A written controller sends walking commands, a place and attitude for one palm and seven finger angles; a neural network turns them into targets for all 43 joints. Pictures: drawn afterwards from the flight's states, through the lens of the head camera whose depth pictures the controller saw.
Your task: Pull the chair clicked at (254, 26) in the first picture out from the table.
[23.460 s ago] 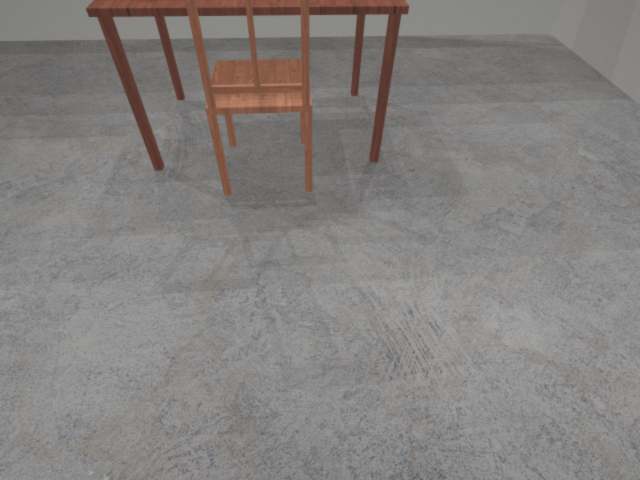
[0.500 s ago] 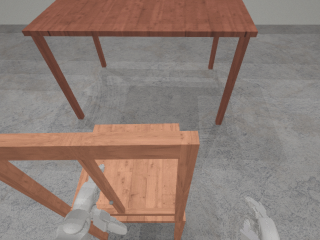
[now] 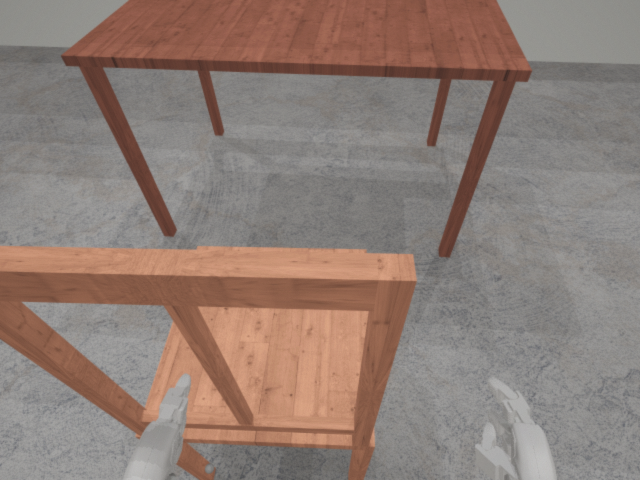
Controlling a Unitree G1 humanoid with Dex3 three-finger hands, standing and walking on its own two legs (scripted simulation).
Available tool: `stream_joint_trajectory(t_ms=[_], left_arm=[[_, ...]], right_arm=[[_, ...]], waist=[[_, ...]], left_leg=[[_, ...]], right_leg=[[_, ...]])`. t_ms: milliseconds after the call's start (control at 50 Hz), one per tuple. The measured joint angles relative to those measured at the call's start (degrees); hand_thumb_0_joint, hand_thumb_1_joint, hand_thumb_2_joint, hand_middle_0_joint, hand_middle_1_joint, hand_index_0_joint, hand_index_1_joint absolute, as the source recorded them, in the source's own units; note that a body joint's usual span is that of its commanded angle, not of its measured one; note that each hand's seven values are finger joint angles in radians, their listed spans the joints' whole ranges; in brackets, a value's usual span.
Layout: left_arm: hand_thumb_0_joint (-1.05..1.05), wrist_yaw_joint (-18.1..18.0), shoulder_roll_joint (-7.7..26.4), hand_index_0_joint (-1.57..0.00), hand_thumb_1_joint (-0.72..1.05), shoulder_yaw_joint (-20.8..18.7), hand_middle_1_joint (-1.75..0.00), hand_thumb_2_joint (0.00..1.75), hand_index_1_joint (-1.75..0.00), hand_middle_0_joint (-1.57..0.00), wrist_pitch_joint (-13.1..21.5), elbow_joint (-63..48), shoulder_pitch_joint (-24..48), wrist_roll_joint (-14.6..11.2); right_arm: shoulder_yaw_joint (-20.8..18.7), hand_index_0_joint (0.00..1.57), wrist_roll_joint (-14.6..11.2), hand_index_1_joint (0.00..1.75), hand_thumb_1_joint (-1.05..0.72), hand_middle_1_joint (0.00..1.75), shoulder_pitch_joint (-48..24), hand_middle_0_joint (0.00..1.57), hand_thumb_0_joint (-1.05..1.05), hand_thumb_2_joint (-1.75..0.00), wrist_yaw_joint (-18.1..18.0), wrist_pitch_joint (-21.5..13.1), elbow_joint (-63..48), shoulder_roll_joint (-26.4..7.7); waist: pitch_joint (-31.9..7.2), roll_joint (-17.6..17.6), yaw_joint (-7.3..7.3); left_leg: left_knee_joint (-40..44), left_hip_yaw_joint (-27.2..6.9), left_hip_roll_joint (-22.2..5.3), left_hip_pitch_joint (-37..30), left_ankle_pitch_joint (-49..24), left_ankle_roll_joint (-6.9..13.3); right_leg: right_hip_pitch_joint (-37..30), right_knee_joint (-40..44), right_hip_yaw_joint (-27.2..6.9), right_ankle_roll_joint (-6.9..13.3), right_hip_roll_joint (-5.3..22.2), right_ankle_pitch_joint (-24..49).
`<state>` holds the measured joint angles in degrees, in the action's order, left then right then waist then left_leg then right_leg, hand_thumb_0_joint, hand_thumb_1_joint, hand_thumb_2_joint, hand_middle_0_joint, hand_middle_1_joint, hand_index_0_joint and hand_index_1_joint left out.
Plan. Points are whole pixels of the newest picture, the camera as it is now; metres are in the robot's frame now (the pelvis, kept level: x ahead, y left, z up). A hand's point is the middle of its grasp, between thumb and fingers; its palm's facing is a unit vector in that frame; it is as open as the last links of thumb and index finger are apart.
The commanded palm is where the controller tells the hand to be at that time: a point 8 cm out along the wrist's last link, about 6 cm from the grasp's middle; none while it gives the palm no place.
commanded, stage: draw the fingers out of the gap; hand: left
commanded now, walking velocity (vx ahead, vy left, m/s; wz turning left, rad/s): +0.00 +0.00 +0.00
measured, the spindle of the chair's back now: (220, 375) +0.25 +0.14 +0.01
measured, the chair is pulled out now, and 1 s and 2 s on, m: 0.60 0.60 0.58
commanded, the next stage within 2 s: draw the hand back to the body in 0.30 s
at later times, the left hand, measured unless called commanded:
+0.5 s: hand out of the picture +0.10 +0.13 +0.00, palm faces +0.04 -0.99 -0.10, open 17.5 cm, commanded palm +0.07 +0.20 +0.03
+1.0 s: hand (112, 470) +0.13 +0.19 +0.10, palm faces +0.09 -0.96 -0.26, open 17.1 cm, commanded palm +0.09 +0.24 +0.12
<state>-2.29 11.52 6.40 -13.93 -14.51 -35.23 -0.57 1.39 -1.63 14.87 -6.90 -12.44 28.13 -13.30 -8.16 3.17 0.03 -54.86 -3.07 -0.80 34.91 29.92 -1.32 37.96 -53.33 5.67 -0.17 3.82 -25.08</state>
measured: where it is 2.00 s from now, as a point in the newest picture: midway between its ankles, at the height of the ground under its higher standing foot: outside the picture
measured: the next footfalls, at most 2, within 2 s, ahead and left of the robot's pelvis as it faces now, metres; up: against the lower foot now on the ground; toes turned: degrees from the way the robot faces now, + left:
none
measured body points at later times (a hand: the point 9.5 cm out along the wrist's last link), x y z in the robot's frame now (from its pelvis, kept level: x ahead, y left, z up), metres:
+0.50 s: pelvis -0.01 +0.00 -0.01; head +0.01 -0.01 +0.44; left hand +0.09 +0.19 +0.01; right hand +0.18 -0.23 -0.06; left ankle -0.02 +0.13 -0.69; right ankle +0.01 -0.12 -0.69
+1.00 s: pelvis -0.03 +0.00 +0.00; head -0.03 -0.01 +0.45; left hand +0.12 +0.24 +0.11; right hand +0.16 -0.22 -0.06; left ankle -0.03 +0.13 -0.69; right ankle +0.01 -0.12 -0.69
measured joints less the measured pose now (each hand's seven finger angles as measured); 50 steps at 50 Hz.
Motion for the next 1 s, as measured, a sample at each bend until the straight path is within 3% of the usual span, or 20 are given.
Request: stream_joint_trajectory(t_ms=[440,540,680,740,840,940,1000], left_arm=[[-0.01,1.01,-0.31,0.0,-0.54,1.32,0.0,0.21,0.0,-0.01,2.13,-9.31,-14.83,1.67],[-0.02,3.28,-1.07,-0.01,-0.54,-0.89,0.0,0.21,0.0,-0.01,12.41,-10.57,-16.13,-5.17],[-0.02,7.9,-0.26,0.0,-0.54,-5.99,0.0,0.21,0.0,0.0,26.63,-11.5,-11.5,-8.8],[-0.02,11.55,0.94,0.0,-0.55,-7.83,0.0,0.21,0.0,0.0,29.92,-10.73,-9.1,-10.49],[-0.02,13.47,3.14,0.0,-0.55,-11.24,0.0,0.2,0.0,0.0,26.12,-10.22,-7.36,-13.28],[-0.02,13.05,3.83,-0.01,-0.52,-14.35,-0.01,0.22,-0.01,-0.01,23.74,-10.21,-6.16,-15.45],[-0.02,5.75,5.94,-0.01,-0.46,-14.05,-0.02,0.25,-0.02,-0.02,19.71,-11.71,-5.52,-8.37]], right_arm=[[-1.51,0.2,-0.54,0.3,-0.91,0.3,1.09,0.2,0.01,-0.9,-0.42,0.32,-2.34,1.4],[-2.05,0.2,-0.8,0.3,-0.91,0.3,1.0,0.2,0.01,-0.9,-0.5,-2.95,-1.31,1.52],[-2.65,0.2,-1.26,0.3,-0.91,0.3,-0.66,0.2,0.01,-0.9,1.45,-4.23,1.51,2.02],[-2.47,0.2,-1.71,0.3,-0.91,0.3,-1.53,0.2,0.01,-0.9,2.12,-3.79,1.93,2.34],[-1.63,0.2,-2.82,0.3,-0.91,0.3,-1.61,0.2,0.02,-0.9,1.24,-2.84,1.68,2.67],[-0.66,0.2,-3.24,0.3,-0.91,0.3,-0.54,0.2,0.02,-0.9,0.1,-4.5,2.43,2.14],[-0.5,0.2,-1.78,0.3,-0.91,0.3,-0.05,0.2,0.02,-0.9,-0.74,-3.32,3.23,1.84]], waist=[[-2.21,-0.05,-0.74],[-1.57,-0.68,-1.52],[-0.64,-0.64,-2.21],[-0.08,-0.48,-2.19],[0.83,0.4,-1.95],[1.21,0.88,-1.97],[2.12,0.64,-2.74]], left_leg=[[-4.3,0.09,-0.35,2.98,1.77,0.18],[-6.83,-0.59,-0.46,5.22,2.37,-0.02],[-9.55,-0.92,-0.53,7.44,2.65,-0.25],[-10.16,-0.66,-0.7,7.81,2.56,-0.29],[-8.46,-0.35,-1.04,5.1,1.76,-0.31],[-5.02,-0.52,-1.27,1.12,0.36,-0.26],[-1.73,-0.07,-1.54,-3.09,-0.7,-0.43]], right_leg=[[2.84,-3.47,-0.26,-0.05,-0.3,-1.09],[4.6,-5.36,0.3,0.11,-0.35,-1.48],[6.63,-7.68,0.48,0.35,-0.38,-1.56],[7.17,-8.25,0.19,0.42,-0.56,-1.31],[4.53,-6.39,-0.04,0.37,-0.98,-0.3],[0.23,-2.56,0.29,0.37,-1.31,1.17],[-3.79,0.62,0.01,0.41,-1.66,2.28]])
